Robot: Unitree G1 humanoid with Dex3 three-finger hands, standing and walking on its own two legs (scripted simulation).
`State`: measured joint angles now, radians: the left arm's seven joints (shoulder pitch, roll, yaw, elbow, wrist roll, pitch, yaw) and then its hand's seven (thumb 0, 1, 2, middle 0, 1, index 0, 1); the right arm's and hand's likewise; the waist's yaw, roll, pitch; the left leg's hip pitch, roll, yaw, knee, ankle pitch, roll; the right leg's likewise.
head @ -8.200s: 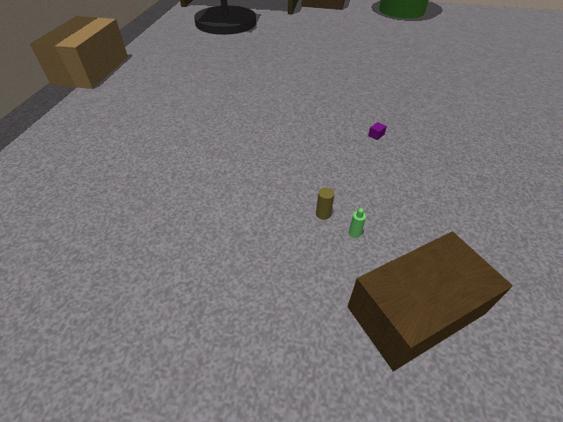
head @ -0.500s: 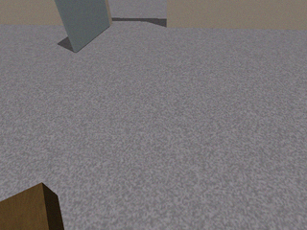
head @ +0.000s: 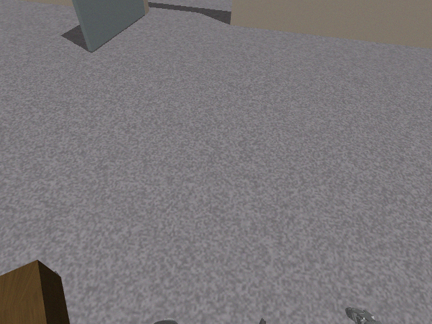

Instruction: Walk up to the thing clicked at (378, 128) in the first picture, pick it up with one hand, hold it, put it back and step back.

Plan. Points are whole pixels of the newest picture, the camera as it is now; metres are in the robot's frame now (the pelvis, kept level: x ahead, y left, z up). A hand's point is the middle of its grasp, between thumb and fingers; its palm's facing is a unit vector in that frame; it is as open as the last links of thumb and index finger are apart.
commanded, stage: walk up
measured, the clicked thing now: out of the picture +0.15 +1.83 -0.72
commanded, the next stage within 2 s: stand in 0.54 s
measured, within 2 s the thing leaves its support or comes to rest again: neither
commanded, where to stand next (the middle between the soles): +0.08 -0.01 m, yaw +2 degrees
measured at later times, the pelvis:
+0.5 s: pelvis +0.01 -0.01 +0.03, yaw +0 degrees
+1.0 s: pelvis +0.04 -0.01 +0.03, yaw -1 degrees
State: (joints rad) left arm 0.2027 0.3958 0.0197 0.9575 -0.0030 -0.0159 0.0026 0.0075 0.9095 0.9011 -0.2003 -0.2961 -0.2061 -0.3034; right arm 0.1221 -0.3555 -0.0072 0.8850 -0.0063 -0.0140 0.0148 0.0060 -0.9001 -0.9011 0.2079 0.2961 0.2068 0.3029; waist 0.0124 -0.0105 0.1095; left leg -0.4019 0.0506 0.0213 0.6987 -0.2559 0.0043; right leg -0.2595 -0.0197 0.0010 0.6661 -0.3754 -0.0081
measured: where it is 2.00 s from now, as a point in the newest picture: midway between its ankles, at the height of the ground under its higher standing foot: outside the picture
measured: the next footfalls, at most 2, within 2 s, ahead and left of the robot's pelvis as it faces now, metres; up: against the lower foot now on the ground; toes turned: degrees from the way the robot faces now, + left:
none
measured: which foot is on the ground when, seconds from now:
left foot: down 0.00-1.00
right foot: down 0.00-1.00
